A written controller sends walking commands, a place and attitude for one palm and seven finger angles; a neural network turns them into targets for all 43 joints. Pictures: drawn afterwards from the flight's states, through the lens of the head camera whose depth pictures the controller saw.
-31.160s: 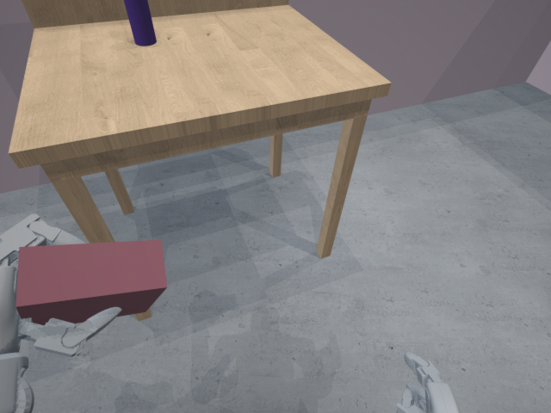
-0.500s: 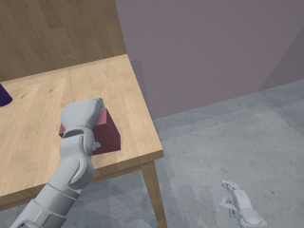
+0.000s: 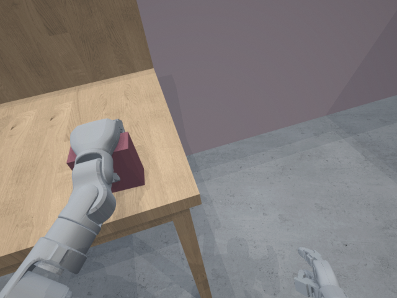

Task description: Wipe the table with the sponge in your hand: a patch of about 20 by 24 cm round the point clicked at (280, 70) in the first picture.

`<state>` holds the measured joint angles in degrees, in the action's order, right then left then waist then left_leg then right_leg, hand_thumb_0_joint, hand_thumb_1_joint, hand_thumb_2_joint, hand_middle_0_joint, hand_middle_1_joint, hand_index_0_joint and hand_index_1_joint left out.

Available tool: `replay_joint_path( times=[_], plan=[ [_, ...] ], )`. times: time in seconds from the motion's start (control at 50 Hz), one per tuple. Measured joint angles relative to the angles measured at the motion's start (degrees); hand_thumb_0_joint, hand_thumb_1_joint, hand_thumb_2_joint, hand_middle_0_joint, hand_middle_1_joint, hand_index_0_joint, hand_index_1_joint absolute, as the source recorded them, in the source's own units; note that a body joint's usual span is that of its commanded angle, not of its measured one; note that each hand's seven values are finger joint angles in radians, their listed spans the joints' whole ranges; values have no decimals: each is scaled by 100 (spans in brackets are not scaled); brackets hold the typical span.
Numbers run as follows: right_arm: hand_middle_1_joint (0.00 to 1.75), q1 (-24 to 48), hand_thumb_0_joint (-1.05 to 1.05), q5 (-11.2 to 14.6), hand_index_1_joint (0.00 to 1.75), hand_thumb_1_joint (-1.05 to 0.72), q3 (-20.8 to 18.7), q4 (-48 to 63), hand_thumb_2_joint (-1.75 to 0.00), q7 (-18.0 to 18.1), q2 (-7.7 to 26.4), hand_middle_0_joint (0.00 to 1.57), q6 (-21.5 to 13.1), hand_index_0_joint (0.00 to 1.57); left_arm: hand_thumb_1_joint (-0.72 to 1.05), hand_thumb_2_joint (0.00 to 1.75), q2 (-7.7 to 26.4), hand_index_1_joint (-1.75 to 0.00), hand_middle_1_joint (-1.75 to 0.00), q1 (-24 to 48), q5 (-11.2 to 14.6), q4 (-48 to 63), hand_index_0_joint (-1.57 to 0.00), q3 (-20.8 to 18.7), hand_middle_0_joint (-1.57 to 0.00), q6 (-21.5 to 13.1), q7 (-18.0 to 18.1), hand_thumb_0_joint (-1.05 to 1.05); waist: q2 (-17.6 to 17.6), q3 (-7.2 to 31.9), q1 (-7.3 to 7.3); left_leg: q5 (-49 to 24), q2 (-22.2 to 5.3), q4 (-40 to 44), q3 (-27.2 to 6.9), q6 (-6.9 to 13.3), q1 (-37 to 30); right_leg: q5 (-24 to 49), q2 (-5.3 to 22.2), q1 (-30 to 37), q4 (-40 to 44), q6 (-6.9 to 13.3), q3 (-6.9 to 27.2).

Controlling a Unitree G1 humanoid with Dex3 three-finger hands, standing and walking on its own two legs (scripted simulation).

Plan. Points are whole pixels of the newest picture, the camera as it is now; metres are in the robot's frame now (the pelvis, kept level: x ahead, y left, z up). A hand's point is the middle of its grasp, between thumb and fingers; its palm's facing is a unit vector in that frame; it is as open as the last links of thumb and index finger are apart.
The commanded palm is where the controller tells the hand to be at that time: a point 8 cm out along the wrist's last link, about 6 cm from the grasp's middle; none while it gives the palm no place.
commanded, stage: wipe forward along the third lane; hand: left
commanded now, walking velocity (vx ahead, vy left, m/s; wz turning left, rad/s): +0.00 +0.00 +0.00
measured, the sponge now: (113, 172) +0.34 +0.24 +0.10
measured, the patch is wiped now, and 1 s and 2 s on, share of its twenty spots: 0.70 0.90 1.00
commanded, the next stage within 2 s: wipe back along the third lane in 1.14 s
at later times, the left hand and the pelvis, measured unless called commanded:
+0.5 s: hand (106, 139) +0.39 +0.26 +0.15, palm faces -0.02 +0.03 -1.00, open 9.7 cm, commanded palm +0.37 +0.28 +0.17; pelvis +0.00 -0.01 +0.00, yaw +0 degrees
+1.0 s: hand (99, 128) +0.43 +0.30 +0.15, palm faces -0.05 +0.03 -1.00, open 9.7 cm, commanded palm +0.41 +0.31 +0.17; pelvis +0.00 +0.01 +0.00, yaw +0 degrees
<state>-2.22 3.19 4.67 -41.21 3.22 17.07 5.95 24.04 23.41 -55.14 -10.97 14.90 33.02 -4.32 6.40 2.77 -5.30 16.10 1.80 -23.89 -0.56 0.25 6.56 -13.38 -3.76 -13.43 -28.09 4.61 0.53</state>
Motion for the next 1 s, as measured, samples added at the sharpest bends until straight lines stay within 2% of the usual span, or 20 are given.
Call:
replay_joint_path(
  times=[0.12,0.24,0.42,0.58,0.76,1.0],
  plan=[
    [30,-89,1,2,30,-91,-24,-75,-90,92,20,20,-22,20,-51,110,92,-136,-138,273,45,-459,-80,-123,-78,-241,62,-1,-71,-1,49,20,-21,-74,-14,-32,88,-14,-20,-81,-61,29,-21],
    [30,-168,1,23,30,-91,-29,-105,-90,187,19,20,-49,20,-51,110,236,-137,-138,794,48,-1238,-80,-216,-77,-444,64,-1,-158,4,158,18,-51,-146,-38,-60,252,16,-46,-216,-75,59,-53],
    [30,-451,1,34,30,-91,-102,-105,-90,283,72,20,-84,20,-52,110,479,-137,-138,1296,61,-2197,-80,-461,-77,-1019,10,0,-198,74,330,61,-84,-286,-32,-71,524,25,-80,-458,-136,75,-56],
    [30,-730,1,34,30,-91,-197,-202,-90,314,81,20,-51,20,-52,110,587,-137,-138,1563,26,-2719,-80,-633,-78,-1468,124,0,-227,122,397,86,-87,-350,-43,-46,683,28,-84,-587,-141,65,-69],
    [30,-833,1,47,30,-91,-213,-273,-90,330,20,20,-23,20,-52,111,772,-137,-138,2019,-18,-3429,-80,-772,-77,-1728,224,0,-307,142,517,89,-95,-367,-48,-36,808,75,-90,-664,-57,36,-72],
    [30,-935,1,51,30,-91,-252,-220,-90,312,11,20,4,20,-52,111,824,-138,-138,2357,-151,-3922,-80,-796,-78,-2006,272,0,-313,191,583,72,-38,-303,-18,61,899,131,-33,-715,87,-71,-28]
  ],
)
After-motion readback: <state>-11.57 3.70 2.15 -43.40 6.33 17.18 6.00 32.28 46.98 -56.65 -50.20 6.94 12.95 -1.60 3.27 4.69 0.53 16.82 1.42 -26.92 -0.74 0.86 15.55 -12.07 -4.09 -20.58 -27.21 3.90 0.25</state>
